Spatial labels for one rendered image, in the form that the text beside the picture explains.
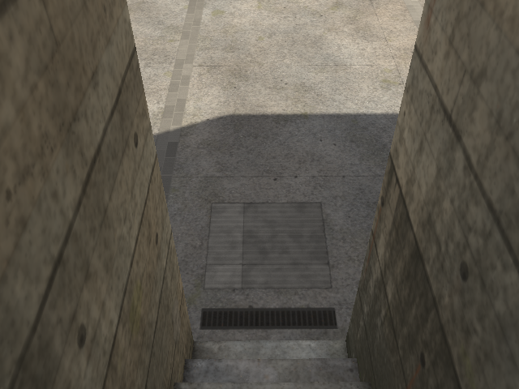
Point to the stairs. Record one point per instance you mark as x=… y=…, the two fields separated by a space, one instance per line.
x=271 y=364

